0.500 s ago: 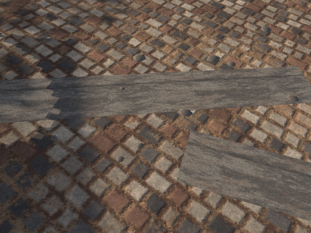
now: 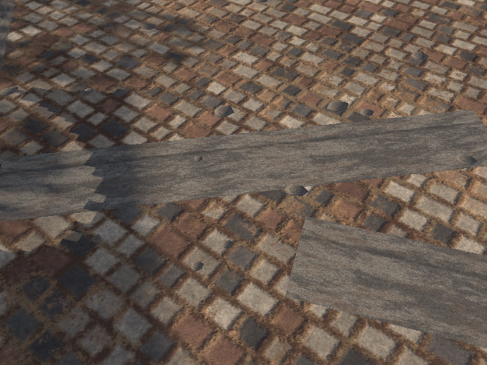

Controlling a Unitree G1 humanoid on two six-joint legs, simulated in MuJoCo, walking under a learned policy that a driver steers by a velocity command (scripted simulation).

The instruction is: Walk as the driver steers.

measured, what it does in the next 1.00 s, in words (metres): walks ahead: right foot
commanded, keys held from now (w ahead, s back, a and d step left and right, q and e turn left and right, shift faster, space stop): w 1.00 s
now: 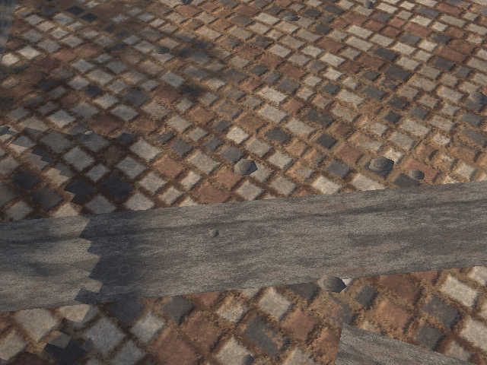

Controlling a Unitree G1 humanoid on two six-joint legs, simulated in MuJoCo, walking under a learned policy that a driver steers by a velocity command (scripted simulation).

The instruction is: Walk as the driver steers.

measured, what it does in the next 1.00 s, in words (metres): walks ahead: left foot, then right foot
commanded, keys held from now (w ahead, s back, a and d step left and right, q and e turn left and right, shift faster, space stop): w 0.84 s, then w+q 0.16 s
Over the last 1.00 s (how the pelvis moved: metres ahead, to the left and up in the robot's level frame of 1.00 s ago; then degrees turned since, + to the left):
0.43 0.03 0.00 0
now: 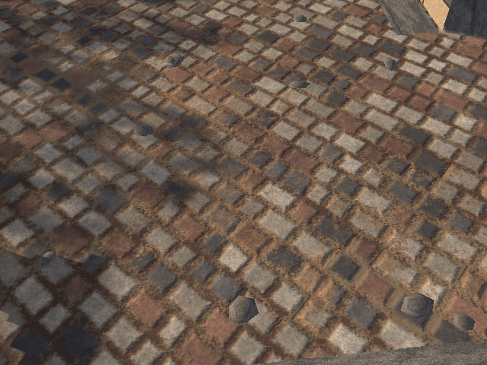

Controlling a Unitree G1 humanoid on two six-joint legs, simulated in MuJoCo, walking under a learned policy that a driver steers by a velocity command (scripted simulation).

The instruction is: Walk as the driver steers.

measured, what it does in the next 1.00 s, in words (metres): walks ahead, turning left: left foot, then right foot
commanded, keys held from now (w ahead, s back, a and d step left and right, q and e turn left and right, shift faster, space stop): w+q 0.82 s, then w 0.18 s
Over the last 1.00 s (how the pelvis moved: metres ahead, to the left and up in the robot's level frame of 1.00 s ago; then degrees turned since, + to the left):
0.56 -0.01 0.00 2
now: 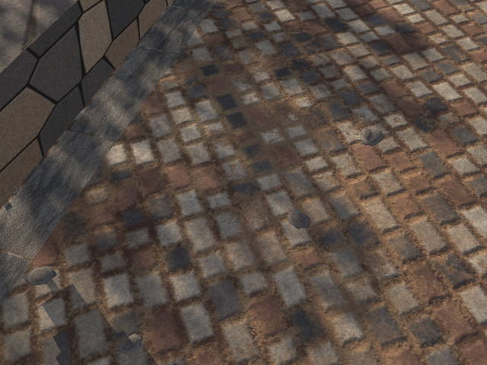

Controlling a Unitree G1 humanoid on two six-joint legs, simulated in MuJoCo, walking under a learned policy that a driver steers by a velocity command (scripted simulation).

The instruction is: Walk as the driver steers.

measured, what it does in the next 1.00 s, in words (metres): walks ahead, turning right: left foot, then right foot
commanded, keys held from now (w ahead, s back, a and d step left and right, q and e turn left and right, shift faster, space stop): w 0.30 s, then w+e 0.70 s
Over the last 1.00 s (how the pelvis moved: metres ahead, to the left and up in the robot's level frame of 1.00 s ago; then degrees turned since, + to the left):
0.55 0.11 -0.01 32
